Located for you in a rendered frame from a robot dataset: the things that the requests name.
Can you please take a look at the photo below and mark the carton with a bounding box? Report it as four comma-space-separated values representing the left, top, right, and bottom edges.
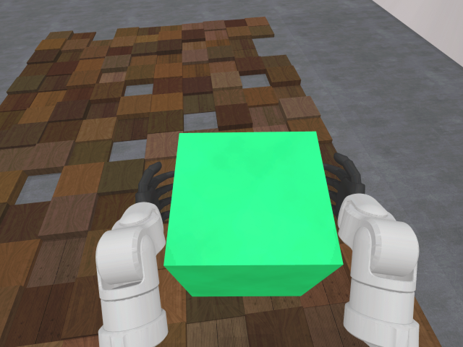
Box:
163, 132, 343, 296

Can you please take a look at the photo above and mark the robot right hand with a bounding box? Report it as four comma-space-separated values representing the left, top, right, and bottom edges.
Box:
323, 153, 365, 220

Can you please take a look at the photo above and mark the robot left hand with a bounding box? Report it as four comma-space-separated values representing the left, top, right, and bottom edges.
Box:
135, 162, 175, 222

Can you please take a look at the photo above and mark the left robot forearm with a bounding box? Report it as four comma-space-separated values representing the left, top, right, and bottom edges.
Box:
95, 202, 168, 347

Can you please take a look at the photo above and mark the right robot forearm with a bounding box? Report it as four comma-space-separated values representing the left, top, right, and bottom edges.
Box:
338, 194, 419, 347

